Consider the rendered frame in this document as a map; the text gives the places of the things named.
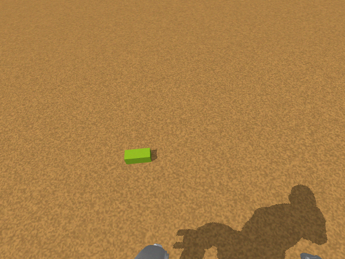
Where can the carton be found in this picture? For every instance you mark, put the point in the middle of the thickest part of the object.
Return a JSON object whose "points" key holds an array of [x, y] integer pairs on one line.
{"points": [[137, 155]]}

